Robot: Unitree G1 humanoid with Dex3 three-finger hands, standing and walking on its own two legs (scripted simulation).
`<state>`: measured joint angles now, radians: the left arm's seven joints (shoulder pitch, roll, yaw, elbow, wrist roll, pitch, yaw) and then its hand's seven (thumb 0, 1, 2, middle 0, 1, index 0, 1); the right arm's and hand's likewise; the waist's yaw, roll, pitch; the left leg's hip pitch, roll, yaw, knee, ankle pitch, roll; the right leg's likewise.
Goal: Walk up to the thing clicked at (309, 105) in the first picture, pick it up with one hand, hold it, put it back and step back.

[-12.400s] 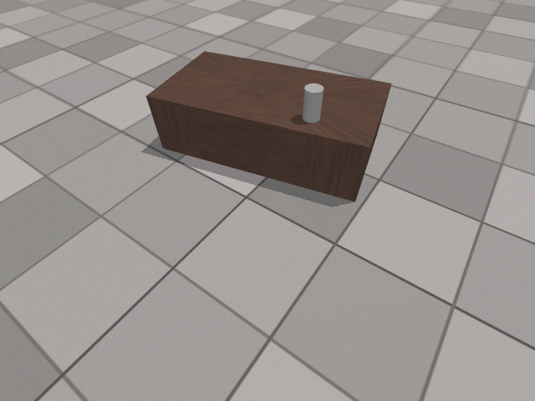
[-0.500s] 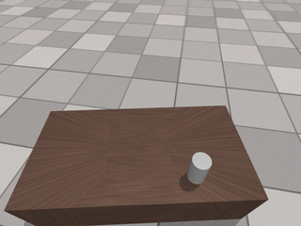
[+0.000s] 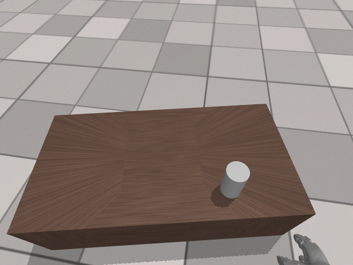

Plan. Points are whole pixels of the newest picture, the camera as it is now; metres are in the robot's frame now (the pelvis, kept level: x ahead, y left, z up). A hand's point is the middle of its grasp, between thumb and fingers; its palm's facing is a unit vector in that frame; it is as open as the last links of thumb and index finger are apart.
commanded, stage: go down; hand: right
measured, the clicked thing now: (233, 180) +0.47 -0.21 -0.33
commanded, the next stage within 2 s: none
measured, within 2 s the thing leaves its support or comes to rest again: neither
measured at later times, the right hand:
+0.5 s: hand (297, 263) +0.16 -0.27 -0.15, palm faces +0.03 +0.94 -0.34, open 17.3 cm
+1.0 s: hand (302, 264) +0.16 -0.28 -0.14, palm faces +0.05 +0.94 -0.34, open 17.5 cm
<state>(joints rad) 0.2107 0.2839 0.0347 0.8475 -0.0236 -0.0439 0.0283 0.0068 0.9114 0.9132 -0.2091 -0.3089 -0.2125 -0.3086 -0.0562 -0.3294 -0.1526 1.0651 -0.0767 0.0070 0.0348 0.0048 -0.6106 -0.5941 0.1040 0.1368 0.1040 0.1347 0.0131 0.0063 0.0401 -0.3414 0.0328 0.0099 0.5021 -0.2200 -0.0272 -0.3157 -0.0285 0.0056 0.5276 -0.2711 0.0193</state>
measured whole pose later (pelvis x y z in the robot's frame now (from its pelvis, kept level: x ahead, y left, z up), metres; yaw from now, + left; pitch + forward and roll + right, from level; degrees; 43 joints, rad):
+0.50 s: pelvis +0.02 -0.01 -0.03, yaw -1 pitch +8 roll +2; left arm 0.22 0.25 0.01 0.68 -0.01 -0.14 0.08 0.01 0.89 0.91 -0.20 -0.30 -0.20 -0.30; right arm 0.18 -0.34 -0.16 0.56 -0.08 0.29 0.07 -0.01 0.50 -0.04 0.05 0.05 0.05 0.05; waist 0.02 -0.02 -0.06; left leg -0.51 0.03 0.03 0.73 -0.35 -0.04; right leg -0.52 -0.03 0.04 0.80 -0.43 0.01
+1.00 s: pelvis +0.02 -0.01 -0.05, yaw -2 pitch +11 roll +3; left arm 0.26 0.24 -0.01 0.61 -0.02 -0.18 0.15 0.01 0.90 0.90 -0.19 -0.30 -0.19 -0.30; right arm 0.34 -0.38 -0.17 0.21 -0.02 0.48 0.10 -0.01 0.54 -0.03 0.05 0.05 0.06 0.05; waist 0.03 -0.04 -0.13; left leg -0.63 0.03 0.06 0.88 -0.44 -0.04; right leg -0.66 -0.04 0.07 0.98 -0.51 0.02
